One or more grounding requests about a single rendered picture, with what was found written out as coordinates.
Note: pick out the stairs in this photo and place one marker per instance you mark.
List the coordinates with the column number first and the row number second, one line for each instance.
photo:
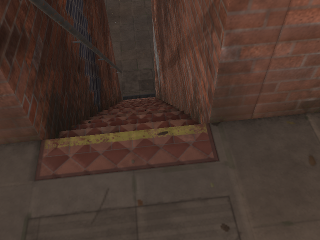
column 131, row 115

